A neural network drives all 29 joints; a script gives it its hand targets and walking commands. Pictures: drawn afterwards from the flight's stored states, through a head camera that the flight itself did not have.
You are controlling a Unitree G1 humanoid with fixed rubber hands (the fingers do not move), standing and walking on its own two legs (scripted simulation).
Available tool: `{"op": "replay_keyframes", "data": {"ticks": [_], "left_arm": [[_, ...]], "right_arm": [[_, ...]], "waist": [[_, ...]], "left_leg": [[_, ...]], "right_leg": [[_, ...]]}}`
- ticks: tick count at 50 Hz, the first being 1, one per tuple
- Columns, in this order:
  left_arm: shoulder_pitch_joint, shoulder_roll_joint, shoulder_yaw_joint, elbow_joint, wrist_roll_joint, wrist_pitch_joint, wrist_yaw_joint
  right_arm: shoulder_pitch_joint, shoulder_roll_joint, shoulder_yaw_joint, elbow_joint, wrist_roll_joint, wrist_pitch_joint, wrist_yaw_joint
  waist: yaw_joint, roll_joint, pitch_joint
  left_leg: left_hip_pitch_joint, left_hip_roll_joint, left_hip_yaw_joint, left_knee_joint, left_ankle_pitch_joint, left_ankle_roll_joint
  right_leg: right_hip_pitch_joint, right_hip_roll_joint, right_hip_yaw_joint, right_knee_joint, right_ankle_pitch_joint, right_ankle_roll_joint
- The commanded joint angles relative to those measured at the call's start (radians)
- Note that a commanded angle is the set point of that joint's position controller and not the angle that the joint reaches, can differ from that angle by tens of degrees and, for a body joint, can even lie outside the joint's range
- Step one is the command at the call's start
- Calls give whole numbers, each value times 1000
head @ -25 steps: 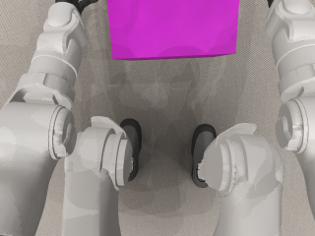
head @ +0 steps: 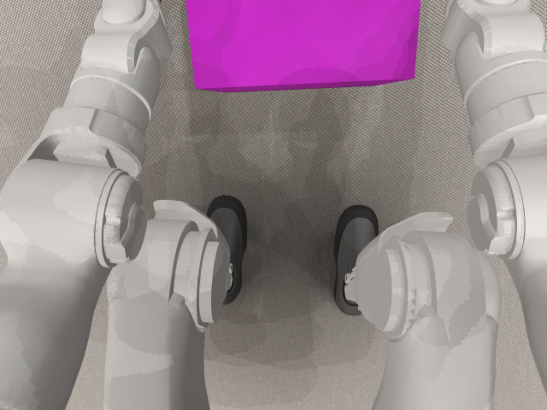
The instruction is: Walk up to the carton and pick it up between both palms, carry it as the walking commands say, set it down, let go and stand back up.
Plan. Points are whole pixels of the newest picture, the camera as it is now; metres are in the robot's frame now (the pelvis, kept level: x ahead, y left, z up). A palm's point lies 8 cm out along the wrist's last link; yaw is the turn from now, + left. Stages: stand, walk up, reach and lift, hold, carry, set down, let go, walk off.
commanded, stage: reach and lift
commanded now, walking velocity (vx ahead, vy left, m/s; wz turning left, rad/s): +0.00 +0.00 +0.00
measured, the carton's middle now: out of the picture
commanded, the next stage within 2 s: none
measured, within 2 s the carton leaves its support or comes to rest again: leaves its support in 0.88 s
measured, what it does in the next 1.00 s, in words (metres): stands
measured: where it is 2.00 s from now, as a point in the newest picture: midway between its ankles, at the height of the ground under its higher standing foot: (287, 271)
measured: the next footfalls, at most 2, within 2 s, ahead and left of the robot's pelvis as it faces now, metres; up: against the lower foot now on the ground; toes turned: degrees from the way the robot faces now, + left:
none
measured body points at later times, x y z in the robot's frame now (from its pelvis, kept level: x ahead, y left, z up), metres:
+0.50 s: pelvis +0.01 +0.00 -0.01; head +0.38 -0.02 +0.23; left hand +0.55 +0.17 -0.19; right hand +0.57 -0.16 -0.20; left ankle +0.12 +0.12 -0.33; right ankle +0.11 -0.12 -0.33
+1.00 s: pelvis +0.01 +0.00 -0.01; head +0.36 -0.02 +0.26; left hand +0.55 +0.16 -0.16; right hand +0.57 -0.17 -0.17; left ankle +0.12 +0.12 -0.33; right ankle +0.11 -0.12 -0.33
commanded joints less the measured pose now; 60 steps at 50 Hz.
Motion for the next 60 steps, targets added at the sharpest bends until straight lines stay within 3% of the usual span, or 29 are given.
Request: {"op": "replay_keyframes", "data": {"ticks": [1, 6, 9, 16, 24, 34, 45, 54, 60], "left_arm": [[-209, 18, -12, -89, 2, -22, -9], [-248, -73, -50, -99, -7, -29, -28], [-302, -210, -76, -109, -2, -26, -62], [-459, -723, -107, -195, 59, 45, -227], [-386, -889, -91, -230, 71, 89, -303], [-387, -921, -111, -271, 43, 96, -315], [-517, -993, -207, -421, -32, 98, -278], [-560, -978, -156, -466, 70, 152, -268], [-561, -1010, -147, -513, 114, 191, -278]], "right_arm": [[-280, -39, 16, -90, 3, -21, 10], [-315, 54, 51, -93, 19, -28, 29], [-365, 195, 73, -100, 18, -24, 60], [-459, 741, 78, -164, -45, 34, 219], [-379, 895, 69, -237, -72, 75, 292], [-348, 945, 105, -283, -61, 93, 299], [-463, 1015, 170, -462, -14, 92, 274], [-396, 1086, 74, -354, -77, 159, 297], [-377, 1116, 40, -350, -120, 192, 307]], "waist": [[5, -90, -1149], [5, -84, -1136], [3, -81, -1123], [-15, -85, -1041], [-13, -73, -987], [-19, -85, -996], [-23, -92, -1382], [20, -83, -1362], [23, -70, -1434]], "left_leg": [[534, -35, 17, -136, 324, -25], [537, -44, 17, -137, 321, -24], [536, -53, 16, -132, 317, -20], [480, -80, 30, -99, 280, -6], [431, -90, 43, -67, 306, 9], [379, -98, 51, -57, 314, 20], [579, -116, 62, -72, 431, 11], [562, -110, 88, -150, 277, 6], [583, -111, 103, -181, 275, -2]], "right_leg": [[546, 25, 10, -177, 286, 26], [545, 34, 9, -178, 285, 21], [541, 43, 8, -174, 281, 16], [484, 76, -14, -149, 257, -3], [439, 86, -26, -128, 281, -13], [470, 87, -15, -124, 321, -15], [615, 100, -51, -125, 417, -3], [528, 108, -73, -185, 250, 5], [532, 117, -80, -221, 245, 4]]}}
